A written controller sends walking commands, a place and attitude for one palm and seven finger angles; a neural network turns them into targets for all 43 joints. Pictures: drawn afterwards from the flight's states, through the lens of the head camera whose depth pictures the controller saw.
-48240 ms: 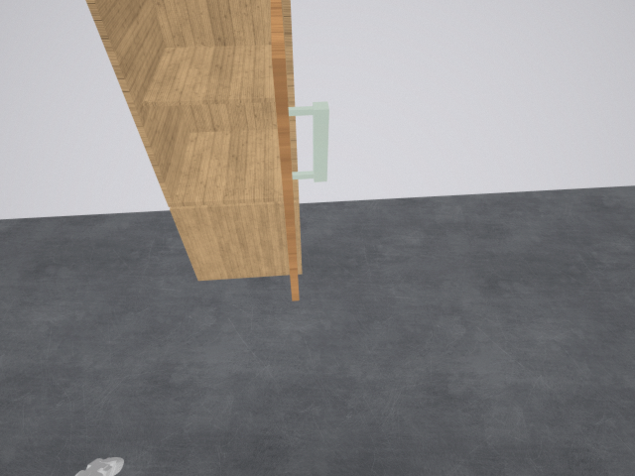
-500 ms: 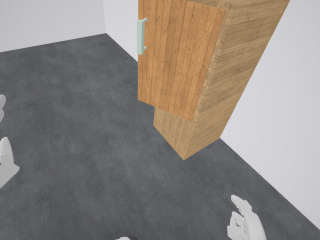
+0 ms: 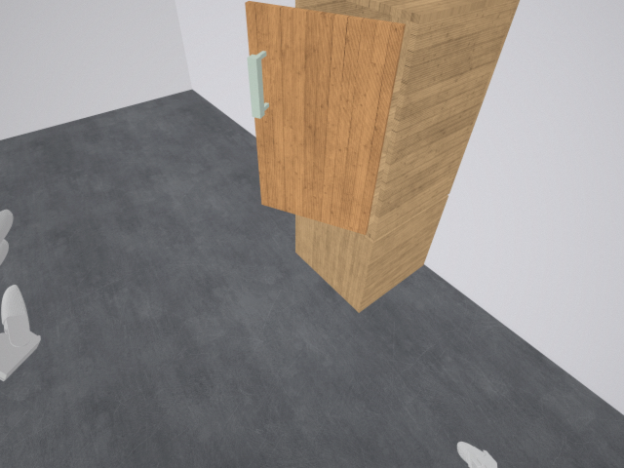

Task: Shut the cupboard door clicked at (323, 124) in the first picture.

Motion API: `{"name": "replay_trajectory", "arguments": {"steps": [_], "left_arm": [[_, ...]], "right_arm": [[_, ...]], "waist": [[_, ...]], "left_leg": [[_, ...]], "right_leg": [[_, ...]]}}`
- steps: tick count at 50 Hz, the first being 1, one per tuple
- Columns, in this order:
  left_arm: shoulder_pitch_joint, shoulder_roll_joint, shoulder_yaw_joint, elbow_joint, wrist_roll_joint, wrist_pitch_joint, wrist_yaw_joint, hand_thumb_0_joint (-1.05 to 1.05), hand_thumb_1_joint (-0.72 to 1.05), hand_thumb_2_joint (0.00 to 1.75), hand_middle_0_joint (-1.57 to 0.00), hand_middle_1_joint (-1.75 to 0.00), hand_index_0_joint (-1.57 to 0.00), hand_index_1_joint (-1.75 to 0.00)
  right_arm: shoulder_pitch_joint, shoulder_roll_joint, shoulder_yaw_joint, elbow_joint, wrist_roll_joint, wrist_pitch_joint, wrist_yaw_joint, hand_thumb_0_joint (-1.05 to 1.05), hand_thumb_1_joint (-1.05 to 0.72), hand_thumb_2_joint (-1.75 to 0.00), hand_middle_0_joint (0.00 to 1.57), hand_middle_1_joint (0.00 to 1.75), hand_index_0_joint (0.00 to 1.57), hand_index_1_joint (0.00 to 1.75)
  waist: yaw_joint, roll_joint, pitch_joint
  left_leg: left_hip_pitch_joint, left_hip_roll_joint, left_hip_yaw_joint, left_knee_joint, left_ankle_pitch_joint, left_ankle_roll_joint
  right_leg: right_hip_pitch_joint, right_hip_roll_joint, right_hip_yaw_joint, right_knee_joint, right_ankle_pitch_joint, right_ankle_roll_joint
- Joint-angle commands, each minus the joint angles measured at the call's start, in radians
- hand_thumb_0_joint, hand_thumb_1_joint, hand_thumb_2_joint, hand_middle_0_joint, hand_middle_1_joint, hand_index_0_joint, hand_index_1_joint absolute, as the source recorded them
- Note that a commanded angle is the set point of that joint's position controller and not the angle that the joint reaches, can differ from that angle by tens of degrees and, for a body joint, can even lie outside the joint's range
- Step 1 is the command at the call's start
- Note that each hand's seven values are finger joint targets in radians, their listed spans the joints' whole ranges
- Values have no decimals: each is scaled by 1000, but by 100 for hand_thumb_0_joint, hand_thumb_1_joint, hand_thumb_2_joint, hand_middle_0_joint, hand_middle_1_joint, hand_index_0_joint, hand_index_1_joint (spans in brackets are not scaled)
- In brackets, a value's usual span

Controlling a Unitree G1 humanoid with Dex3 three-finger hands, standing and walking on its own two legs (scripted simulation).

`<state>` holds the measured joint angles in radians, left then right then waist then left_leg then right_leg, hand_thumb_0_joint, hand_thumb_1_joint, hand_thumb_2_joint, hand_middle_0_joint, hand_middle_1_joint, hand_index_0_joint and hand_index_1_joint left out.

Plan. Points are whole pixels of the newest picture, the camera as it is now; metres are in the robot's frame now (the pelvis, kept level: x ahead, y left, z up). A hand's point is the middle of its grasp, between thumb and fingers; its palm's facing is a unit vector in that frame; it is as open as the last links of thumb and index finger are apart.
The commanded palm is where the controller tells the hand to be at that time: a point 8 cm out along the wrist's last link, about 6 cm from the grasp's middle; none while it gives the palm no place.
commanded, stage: stop stepping back and stand still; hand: left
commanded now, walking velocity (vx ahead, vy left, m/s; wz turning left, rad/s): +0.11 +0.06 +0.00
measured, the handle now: (260, 84) +0.95 +0.17 +0.08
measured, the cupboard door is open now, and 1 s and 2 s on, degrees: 29 29 29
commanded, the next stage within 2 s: let the arm hang, fingers relaxed in 0.04 s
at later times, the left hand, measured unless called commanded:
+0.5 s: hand out of the picture +0.06 +0.20 -0.17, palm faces +0.10 -0.98 -0.18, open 6.8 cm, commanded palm none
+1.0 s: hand out of the picture +0.02 +0.22 -0.17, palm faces +0.05 -0.98 -0.21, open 7.4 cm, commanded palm none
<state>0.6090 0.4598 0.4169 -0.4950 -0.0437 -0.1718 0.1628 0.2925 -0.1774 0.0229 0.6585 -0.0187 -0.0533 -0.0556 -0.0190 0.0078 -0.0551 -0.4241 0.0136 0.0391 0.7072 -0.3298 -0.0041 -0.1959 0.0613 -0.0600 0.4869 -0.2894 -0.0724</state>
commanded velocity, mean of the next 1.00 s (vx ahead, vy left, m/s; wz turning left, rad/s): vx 0.00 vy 0.00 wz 0.00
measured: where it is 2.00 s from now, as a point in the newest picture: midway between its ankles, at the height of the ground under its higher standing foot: outside the picture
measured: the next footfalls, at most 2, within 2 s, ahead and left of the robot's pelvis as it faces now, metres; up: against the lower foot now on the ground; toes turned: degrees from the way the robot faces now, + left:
none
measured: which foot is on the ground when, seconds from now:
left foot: down 0.00-1.00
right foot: down 0.00-1.00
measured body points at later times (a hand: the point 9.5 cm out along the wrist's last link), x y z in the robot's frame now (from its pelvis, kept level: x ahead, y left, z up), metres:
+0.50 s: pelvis +0.02 +0.02 +0.00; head +0.04 +0.04 +0.45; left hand +0.06 +0.26 -0.15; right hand +0.11 -0.20 -0.14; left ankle +0.06 +0.13 -0.73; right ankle +0.00 -0.08 -0.73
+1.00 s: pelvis +0.03 +0.04 +0.01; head +0.03 +0.04 +0.46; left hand +0.02 +0.27 -0.15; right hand +0.04 -0.20 -0.15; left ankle +0.06 +0.13 -0.73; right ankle +0.00 -0.08 -0.73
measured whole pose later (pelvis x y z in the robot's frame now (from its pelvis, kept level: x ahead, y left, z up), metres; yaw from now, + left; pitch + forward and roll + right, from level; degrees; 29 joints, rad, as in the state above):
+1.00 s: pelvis +0.03 +0.04 +0.01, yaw +2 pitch -2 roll +0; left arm 0.28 0.18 0.00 1.15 0.01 0.00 0.02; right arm 0.27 -0.18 0.00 1.14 -0.01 0.01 -0.02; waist -0.01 0.00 0.02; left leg -0.19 0.00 0.07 0.38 -0.16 0.03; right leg -0.08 0.01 0.00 0.37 -0.25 -0.01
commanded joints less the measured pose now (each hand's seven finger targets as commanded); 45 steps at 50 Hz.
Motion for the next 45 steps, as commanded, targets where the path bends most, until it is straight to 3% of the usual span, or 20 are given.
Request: {"name": "replay_trajectory", "arguments": {"steps": [1,4,6,7,8,9,10,11,13,14,15,16,17,18,19,22,23,29,34,45], "left_arm": [[-173,130,97,-104,9,-62,41,0,90,90,-20,-30,-20,-30],[-241,140,82,-128,20,-75,45,0,90,90,-20,-30,-20,-30],[-243,134,73,-171,17,-80,39,0,90,90,-20,-30,-20,-30],[-189,-93,-315,596,106,94,-120,0,90,90,-20,-30,-20,-30],[-155,-151,-331,587,70,179,-144,0,90,90,-20,-30,-20,-30],[-187,-192,-337,613,65,196,-143,0,90,90,-20,-30,-20,-30],[-238,-180,-340,650,62,199,-144,0,90,90,-20,-30,-20,-30],[-268,-164,-345,703,59,199,-146,0,90,90,-20,-30,-20,-30],[-280,-132,-353,844,59,189,-152,0,90,90,-20,-30,-20,-30],[-271,-101,-351,918,58,184,-151,0,90,90,-20,-30,-20,-30],[-292,-62,-353,983,62,177,-151,0,90,90,-20,-30,-20,-30],[-324,-63,-366,1058,61,173,-154,0,90,90,-20,-30,-20,-30],[-369,-58,-375,1125,62,167,-154,0,90,90,-20,-30,-20,-30],[-396,-58,-381,1175,61,165,-150,0,90,90,-20,-30,-20,-30],[-404,-86,-388,1228,59,160,-148,0,90,90,-20,-30,-20,-30],[-326,-154,-374,1349,59,149,-139,0,90,90,-20,-30,-20,-30],[-315,-145,-376,1379,56,151,-136,0,90,90,-20,-30,-20,-30],[-304,-161,-392,1519,54,160,-135,0,90,90,-20,-30,-20,-30],[-280,-156,-395,1588,53,160,-134,0,90,90,-20,-30,-20,-30],[-266,-155,-396,1624,54,162,-130,0,90,90,-20,-30,-20,-30]], "right_arm": [[-134,-141,-51,-149,11,-53,-22,0,-90,-90,20,30,20,30],[-151,-135,-46,-139,9,-71,-36,0,-90,-90,20,30,20,30],[-156,-145,-55,-147,15,-83,-39,0,-90,-90,20,30,20,30],[-110,-314,-94,34,-6,-118,70,0,-90,-90,20,30,20,30],[-65,-285,-94,-16,16,-50,64,0,-90,-90,20,30,20,30],[-64,-263,-77,-8,2,-26,55,0,-90,-90,20,30,20,30],[-59,-260,-66,-18,-8,-12,49,0,-90,-90,20,30,20,30],[-75,-257,-61,-22,-15,-4,45,0,-90,-90,20,30,20,30],[-131,-254,-49,-20,-18,13,41,0,-90,-90,20,30,20,30],[-154,-244,-45,-12,-5,21,41,0,-90,-90,20,30,20,30],[-157,-215,-41,5,6,29,45,0,-90,-90,20,30,20,30],[-133,-182,-35,43,4,37,55,0,-90,-90,20,30,20,30],[-138,-169,-34,80,-7,53,54,0,-90,-90,20,30,20,30],[-127,-170,-35,109,-10,62,52,0,-90,-90,20,30,20,30],[-108,-151,-32,147,-10,60,51,0,-90,-90,20,30,20,30],[-83,-137,-38,228,-9,40,36,0,-90,-90,20,30,20,30],[-78,-137,-40,246,-3,40,33,0,-90,-90,20,30,20,30],[-29,-121,-44,355,5,49,22,0,-90,-90,20,30,20,30],[-11,-132,-44,403,8,47,19,0,-90,-90,20,30,20,30],[5,-131,-46,443,6,49,19,0,-90,-90,20,30,20,30]], "waist": [[3,-96,91],[9,-77,79],[11,1,78],[-53,116,104],[-15,139,-12],[-4,151,-28],[-11,114,-14],[-5,46,0],[41,-53,-35],[55,-88,-58],[38,-134,-52],[4,-116,-15],[-6,-171,37],[-16,-156,61],[-23,-80,47],[5,121,-62],[9,128,-64],[8,21,49],[12,-14,74],[12,-16,139]], "left_leg": [[-126,48,-43,95,-40,0],[77,22,29,-116,59,16],[210,40,-2,-222,110,33],[202,163,-126,-98,566,60],[226,211,-187,-155,766,105],[170,267,-262,-215,743,146],[129,281,-326,-277,688,170],[108,285,-348,-305,593,184],[120,228,-259,-249,576,149],[79,167,-194,-214,453,105],[60,89,-125,-193,277,51],[110,44,-93,-199,120,20],[158,11,-66,-165,88,7],[200,14,-60,-159,120,5],[229,26,-65,-187,184,7],[280,83,-92,-261,366,25],[282,88,-90,-259,389,27],[266,108,-103,-343,295,34],[286,108,-98,-372,267,40],[264,98,-95,-408,169,40]], "right_leg": [[-24,-348,347,-235,-88,-138],[-81,-280,212,-179,-30,-70],[-139,-219,168,-114,-3,-13],[-272,-215,1,171,271,50],[-191,-131,20,264,136,76],[-195,-85,3,341,-168,86],[-203,-70,35,401,-280,90],[-194,-80,64,404,-282,85],[-75,-96,65,178,-110,72],[32,-110,91,38,43,66],[37,-175,177,-47,85,39],[-72,-241,229,-117,-15,4],[-159,-245,268,-180,-62,-15],[-188,-237,257,-195,-24,-26],[-164,-219,239,-176,52,-23],[6,-162,163,-116,254,20],[33,-160,152,-117,279,23],[21,-152,128,-177,175,25],[21,-154,129,-197,142,25],[-10,-154,138,-207,73,24]]}}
